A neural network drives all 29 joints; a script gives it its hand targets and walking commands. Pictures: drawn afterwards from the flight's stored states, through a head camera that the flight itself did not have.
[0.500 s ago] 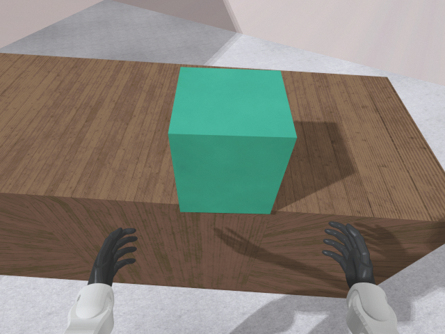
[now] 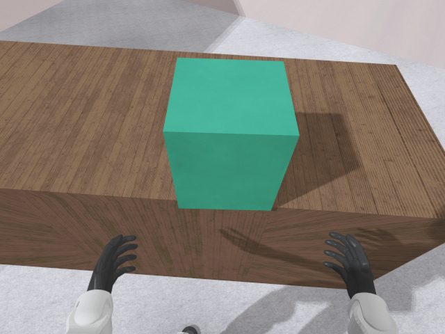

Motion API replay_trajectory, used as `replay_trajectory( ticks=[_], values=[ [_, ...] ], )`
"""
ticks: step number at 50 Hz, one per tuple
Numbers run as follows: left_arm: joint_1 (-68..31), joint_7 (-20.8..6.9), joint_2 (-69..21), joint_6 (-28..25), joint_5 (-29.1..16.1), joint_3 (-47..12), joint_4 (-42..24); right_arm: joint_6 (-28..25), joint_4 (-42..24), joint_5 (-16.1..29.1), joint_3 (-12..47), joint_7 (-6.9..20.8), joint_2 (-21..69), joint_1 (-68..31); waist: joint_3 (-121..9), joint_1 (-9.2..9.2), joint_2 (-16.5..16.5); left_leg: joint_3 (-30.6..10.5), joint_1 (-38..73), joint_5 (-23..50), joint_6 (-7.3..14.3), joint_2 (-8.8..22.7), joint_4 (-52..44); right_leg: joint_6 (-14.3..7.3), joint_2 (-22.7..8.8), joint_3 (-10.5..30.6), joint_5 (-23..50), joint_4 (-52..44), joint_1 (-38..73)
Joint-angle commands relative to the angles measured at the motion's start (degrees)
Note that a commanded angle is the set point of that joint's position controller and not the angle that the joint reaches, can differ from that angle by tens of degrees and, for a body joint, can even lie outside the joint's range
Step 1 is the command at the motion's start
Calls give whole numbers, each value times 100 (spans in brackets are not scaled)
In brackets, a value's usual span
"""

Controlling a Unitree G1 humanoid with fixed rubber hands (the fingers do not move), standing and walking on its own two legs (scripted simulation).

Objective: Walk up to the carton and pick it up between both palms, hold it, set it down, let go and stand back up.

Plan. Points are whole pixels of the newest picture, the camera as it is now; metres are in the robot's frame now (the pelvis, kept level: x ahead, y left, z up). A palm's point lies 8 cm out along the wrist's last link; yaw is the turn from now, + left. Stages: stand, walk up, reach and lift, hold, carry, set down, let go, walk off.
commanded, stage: set down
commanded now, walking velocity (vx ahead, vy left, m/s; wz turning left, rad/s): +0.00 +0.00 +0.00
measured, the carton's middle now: (227, 139) +0.48 +0.04 +0.04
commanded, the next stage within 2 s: let go in 1.36 s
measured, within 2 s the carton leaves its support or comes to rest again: neither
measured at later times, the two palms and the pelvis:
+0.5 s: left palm (106, 292) +0.19 +0.23 -0.05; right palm (357, 306) +0.20 -0.21 -0.05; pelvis +0.00 +0.00 +0.00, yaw +0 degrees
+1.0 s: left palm (108, 300) +0.18 +0.24 -0.08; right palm (358, 324) +0.17 -0.22 -0.08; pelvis +0.02 +0.00 +0.00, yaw +0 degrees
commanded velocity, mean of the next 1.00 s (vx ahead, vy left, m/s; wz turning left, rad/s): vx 0.00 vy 0.00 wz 0.00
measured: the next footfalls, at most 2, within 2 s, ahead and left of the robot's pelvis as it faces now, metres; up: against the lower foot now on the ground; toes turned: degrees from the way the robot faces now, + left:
none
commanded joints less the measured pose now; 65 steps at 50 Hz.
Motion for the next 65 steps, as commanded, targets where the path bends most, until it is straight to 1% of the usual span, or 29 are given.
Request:
replay_trajectory(
  ticks=[1,6,7,8,10,12,13,14,17,20,21,26,28,32,36,37,40,41,42,45,47,48,51,53,54,56,61,62,65],
  values=[
    [-533,-142,760,-353,-321,14,-714,-499,-556,-11,403,97,-830,27,-1261,-12,65,447,2761,400,153,-259,-554,384,-199,770,244,-822,495],
    [-496,-120,793,-386,-299,19,-705,-602,-448,-26,327,125,-871,4,-1325,-47,86,445,2830,330,148,-227,-530,331,-210,732,135,-844,440],
    [-438,-134,691,-301,-215,-4,-367,-562,-115,-103,305,150,-927,-17,-1118,-83,138,451,2807,237,135,-223,-568,316,-197,691,63,-859,337],
    [-479,-130,775,-350,-266,-8,-686,-610,-378,-34,298,140,-917,-41,-1301,-105,99,437,2852,226,152,-215,-554,306,-211,721,17,-860,384],
    [-584,-161,630,-258,-158,-94,-70,-545,231,-206,259,194,-956,-167,-980,-138,177,441,2739,-54,137,-210,-586,267,-178,687,-371,-892,199],
    [-666,-91,741,-332,-251,-82,-548,-661,-254,-146,222,212,-970,-212,-1273,-94,111,442,2745,-18,169,-207,-539,267,-193,718,-371,-846,252],
    [-697,-104,723,-275,-204,-104,-178,-609,122,-206,220,223,-970,-326,-1073,-103,154,451,2686,-130,155,-215,-546,267,-200,763,-520,-883,178],
    [-661,-98,838,-365,-289,-49,-523,-708,-332,-136,264,197,-890,-236,-1307,-76,32,482,2670,-6,185,-237,-514,299,-219,768,-287,-846,302],
    [-680,-81,724,-304,-183,-116,-47,-694,230,-261,182,257,-1016,-350,-1157,-103,143,467,2685,-125,148,-221,-514,275,-181,708,-379,-819,146],
    [-726,-92,825,-341,-170,-62,-129,-747,214,-285,181,256,-1009,-353,-1281,-154,102,461,2696,-167,161,-212,-485,280,-210,722,-340,-832,160],
    [-774,-118,776,-289,-94,-111,246,-707,583,-370,199,253,-984,-406,-1040,-171,122,463,2616,-286,159,-231,-486,270,-216,754,-492,-835,118],
    [-649,-161,901,-365,-81,15,67,-869,412,-335,247,241,-985,-266,-1226,-142,96,471,2712,-70,154,-250,-421,289,-233,760,-71,-795,182],
    [-500,-197,814,-320,49,-9,528,-873,941,-410,206,273,-1063,-223,-1134,-147,167,477,2794,16,110,-245,-416,277,-187,717,60,-791,164],
    [-545,-245,919,-409,51,11,437,-1050,833,-394,281,263,-1044,-312,-1312,-142,100,490,2752,63,129,-281,-325,317,-212,741,277,-728,218],
    [-501,-317,915,-382,157,-10,1015,-1100,1529,-585,215,268,-1079,-318,-1120,-229,145,492,2788,-5,97,-275,-323,310,-194,714,310,-755,135],
    [-465,-309,1034,-510,76,28,531,-1226,1034,-477,252,243,-1022,-225,-1391,-204,104,489,2824,173,107,-299,-247,329,-220,730,612,-697,295],
    [-501,-312,942,-477,256,23,1035,-1264,1748,-577,208,317,-1099,-369,-1140,-193,258,466,2820,130,65,-272,-290,285,-178,691,541,-691,173],
    [-415,-312,988,-555,185,33,796,-1344,1454,-534,269,293,-1052,-280,-1384,-201,174,488,2883,254,78,-286,-235,306,-191,679,742,-667,238],
    [-458,-329,932,-497,266,6,1129,-1322,1845,-614,197,327,-1114,-328,-1222,-247,245,477,2878,120,58,-270,-262,291,-177,666,624,-695,145],
    [-438,-305,911,-533,316,-10,1139,-1473,1919,-618,149,375,-1212,-405,-1247,-204,269,462,2942,253,44,-262,-251,270,-120,590,809,-650,88],
    [-443,-339,1078,-630,194,9,909,-1585,1560,-570,235,305,-1066,-356,-1442,-255,128,496,2820,287,77,-306,-152,336,-193,692,1013,-626,239],
    [-403,-317,941,-592,340,1,1138,-1570,1981,-608,200,357,-1167,-407,-1345,-246,313,490,2865,270,28,-287,-195,291,-163,660,959,-609,200],
    [-450,-318,940,-591,348,-30,1170,-1629,2060,-606,183,382,-1205,-443,-1226,-274,243,456,2884,190,52,-263,-217,287,-141,620,848,-649,79],
    [-382,-282,834,-558,450,-41,1210,-1666,2258,-599,141,447,-1282,-440,-1266,-227,424,466,2983,251,12,-245,-216,242,-115,574,858,-619,-5],
    [-336,-306,950,-592,393,2,1042,-1694,2047,-578,155,393,-1191,-353,-1360,-297,296,467,3012,295,39,-257,-173,267,-149,591,1011,-637,68],
    [-358,-254,801,-516,517,-44,1274,-1680,2513,-625,85,471,-1401,-526,-1179,-301,401,433,2986,201,9,-225,-221,213,-79,508,729,-624,-55],
    [-328,-175,719,-463,570,-59,1299,-1726,2442,-630,53,542,-1392,-509,-1156,-239,407,430,2967,105,45,-212,-208,202,-65,475,401,-658,-182],
    [-282,-188,773,-503,533,-18,1210,-1776,2293,-596,131,530,-1355,-462,-1264,-246,230,451,2970,142,93,-237,-162,211,-107,509,573,-669,-111],
    [-318,-138,750,-536,595,-10,1172,-1813,2370,-611,64,558,-1366,-519,-1216,-246,411,424,2979,164,58,-226,-172,168,-96,450,584,-631,-187]
  ],
)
